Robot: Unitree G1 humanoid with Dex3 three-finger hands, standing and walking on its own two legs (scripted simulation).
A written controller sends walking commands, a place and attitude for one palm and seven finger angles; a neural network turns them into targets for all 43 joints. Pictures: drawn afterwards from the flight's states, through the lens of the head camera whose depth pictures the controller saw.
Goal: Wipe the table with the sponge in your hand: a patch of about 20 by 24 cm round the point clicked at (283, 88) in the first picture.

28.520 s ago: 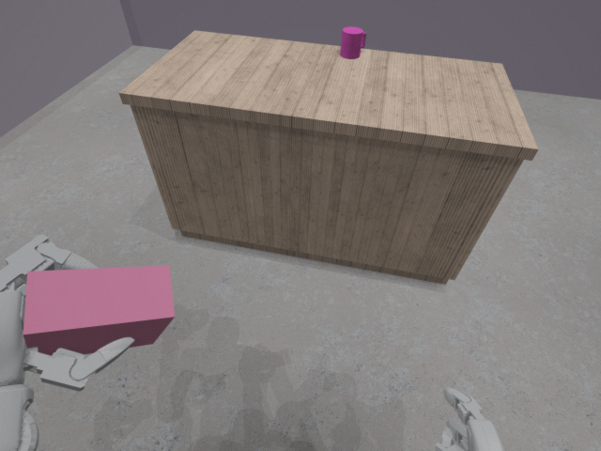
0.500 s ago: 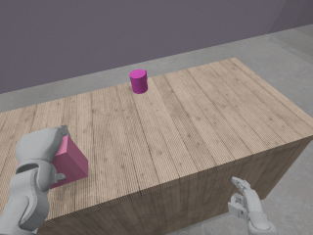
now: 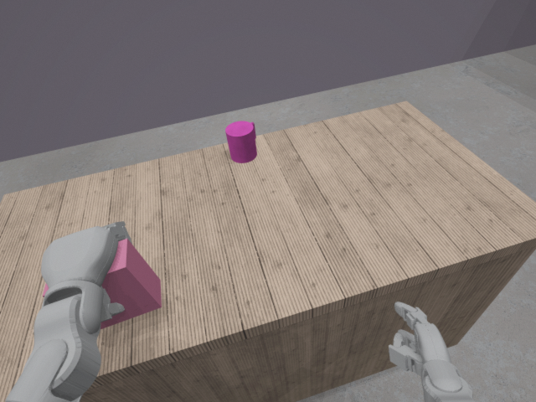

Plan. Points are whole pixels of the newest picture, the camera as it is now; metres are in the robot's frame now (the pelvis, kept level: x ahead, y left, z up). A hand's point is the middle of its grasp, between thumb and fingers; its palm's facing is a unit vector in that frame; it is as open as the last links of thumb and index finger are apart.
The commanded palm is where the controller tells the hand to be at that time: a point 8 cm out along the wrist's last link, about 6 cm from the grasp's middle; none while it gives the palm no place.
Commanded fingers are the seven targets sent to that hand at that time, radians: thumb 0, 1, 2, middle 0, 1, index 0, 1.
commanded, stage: move the sponge above the wiping area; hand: left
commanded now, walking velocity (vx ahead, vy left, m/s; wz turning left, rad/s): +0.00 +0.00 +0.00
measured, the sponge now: (115, 293) +0.23 +0.29 +0.05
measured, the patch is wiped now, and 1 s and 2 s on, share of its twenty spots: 0.00 0.00 0.00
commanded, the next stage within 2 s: lower the sponge onto the table in 1.38 s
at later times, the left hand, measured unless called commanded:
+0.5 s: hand (111, 279) +0.24 +0.29 +0.08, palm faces -0.01 -0.09 -1.00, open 9.8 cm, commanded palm +0.21 +0.28 +0.14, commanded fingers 0.00 0.10 1.30 -1.20 -1.60 -1.20 -1.60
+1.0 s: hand (113, 289) +0.23 +0.29 +0.06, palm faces -0.03 -0.10 -0.99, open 9.8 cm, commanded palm +0.21 +0.28 +0.13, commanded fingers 0.00 0.10 1.30 -1.20 -1.60 -1.20 -1.60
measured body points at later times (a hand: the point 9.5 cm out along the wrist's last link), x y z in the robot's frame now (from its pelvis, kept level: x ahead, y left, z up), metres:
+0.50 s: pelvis -0.01 +0.00 +0.00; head -0.01 -0.04 +0.45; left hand +0.23 +0.29 +0.13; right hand +0.24 -0.20 -0.09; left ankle +0.02 +0.11 -0.74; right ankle -0.01 -0.10 -0.74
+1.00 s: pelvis +0.00 +0.00 +0.00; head -0.01 -0.04 +0.45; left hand +0.23 +0.29 +0.11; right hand +0.24 -0.21 -0.08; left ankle +0.02 +0.11 -0.74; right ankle -0.01 -0.10 -0.74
